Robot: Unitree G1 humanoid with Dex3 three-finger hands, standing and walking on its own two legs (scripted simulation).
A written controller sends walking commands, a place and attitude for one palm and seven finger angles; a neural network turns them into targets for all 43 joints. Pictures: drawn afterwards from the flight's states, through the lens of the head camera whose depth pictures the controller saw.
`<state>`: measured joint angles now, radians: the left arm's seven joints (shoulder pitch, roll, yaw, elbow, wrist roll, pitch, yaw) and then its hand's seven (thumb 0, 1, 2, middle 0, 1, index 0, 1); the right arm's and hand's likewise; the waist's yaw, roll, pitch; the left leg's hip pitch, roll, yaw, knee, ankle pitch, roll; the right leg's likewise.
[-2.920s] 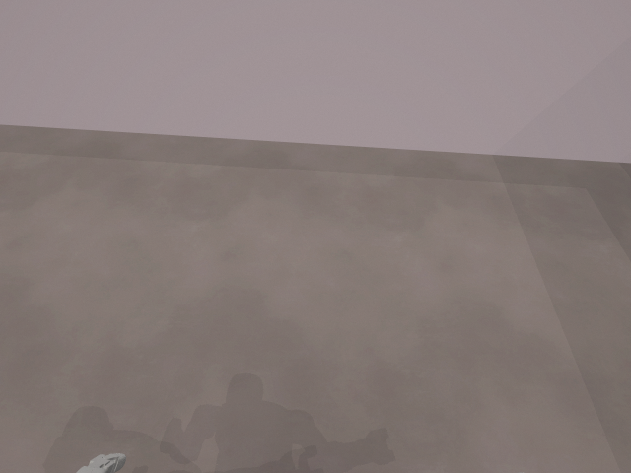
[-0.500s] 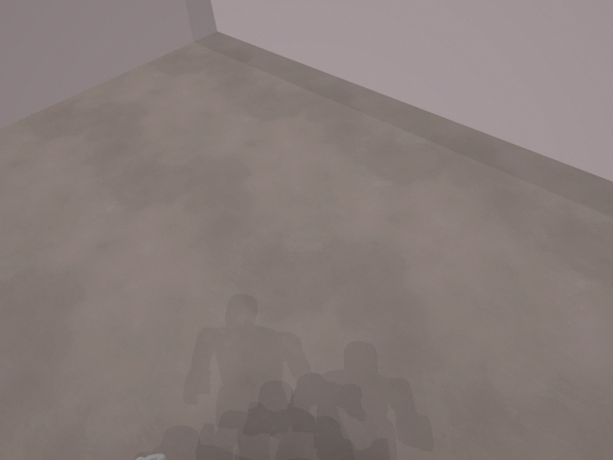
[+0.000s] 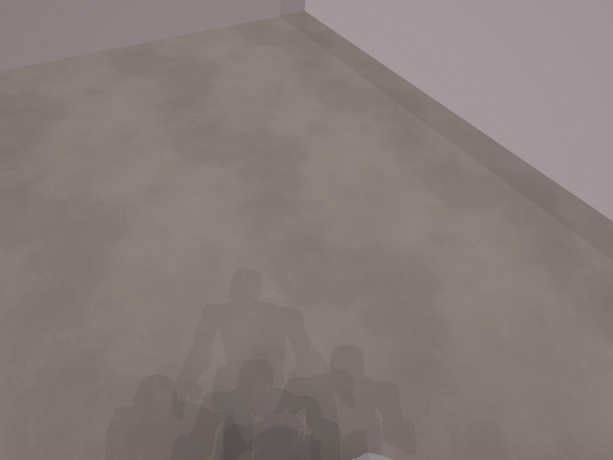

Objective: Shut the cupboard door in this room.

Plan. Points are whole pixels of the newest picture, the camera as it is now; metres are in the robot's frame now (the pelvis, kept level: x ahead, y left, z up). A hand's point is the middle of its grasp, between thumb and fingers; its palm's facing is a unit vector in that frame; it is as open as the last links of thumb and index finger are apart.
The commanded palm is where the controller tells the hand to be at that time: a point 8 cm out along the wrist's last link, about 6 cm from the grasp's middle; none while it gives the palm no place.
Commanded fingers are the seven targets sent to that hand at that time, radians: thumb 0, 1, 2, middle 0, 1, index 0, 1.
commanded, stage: turn or walk to find it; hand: left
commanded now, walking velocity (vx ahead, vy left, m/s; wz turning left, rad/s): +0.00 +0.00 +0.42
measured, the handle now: out of the picture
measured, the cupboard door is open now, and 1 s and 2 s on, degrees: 74 74 74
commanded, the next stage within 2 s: none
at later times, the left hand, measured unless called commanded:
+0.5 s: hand out of the picture +0.02 +0.16 -0.14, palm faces +0.23 -0.94 -0.26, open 7.4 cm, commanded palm none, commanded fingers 0.00 0.90 0.90 -0.20 -0.30 -0.20 -0.30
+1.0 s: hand out of the picture -0.10 +0.21 -0.16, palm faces +0.46 -0.86 -0.24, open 7.4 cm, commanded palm none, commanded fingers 0.00 0.90 0.90 -0.20 -0.30 -0.20 -0.30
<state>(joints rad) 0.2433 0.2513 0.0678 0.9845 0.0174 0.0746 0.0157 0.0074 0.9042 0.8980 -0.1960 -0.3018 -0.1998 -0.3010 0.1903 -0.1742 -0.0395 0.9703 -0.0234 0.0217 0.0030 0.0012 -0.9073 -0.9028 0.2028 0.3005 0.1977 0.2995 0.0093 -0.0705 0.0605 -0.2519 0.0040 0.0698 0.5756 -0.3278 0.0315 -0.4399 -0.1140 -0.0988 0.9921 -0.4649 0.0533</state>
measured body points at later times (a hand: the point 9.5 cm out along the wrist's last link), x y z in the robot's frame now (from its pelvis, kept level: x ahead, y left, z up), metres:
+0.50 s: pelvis -0.02 -0.05 +0.01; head +0.01 -0.07 +0.46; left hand +0.01 +0.21 -0.12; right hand +0.08 -0.29 -0.15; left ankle -0.07 +0.09 -0.64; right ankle +0.00 -0.13 -0.73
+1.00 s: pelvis -0.06 -0.01 +0.01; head -0.04 +0.02 +0.46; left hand -0.13 +0.25 -0.14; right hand +0.12 -0.19 -0.13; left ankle -0.08 +0.08 -0.73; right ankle -0.01 -0.15 -0.67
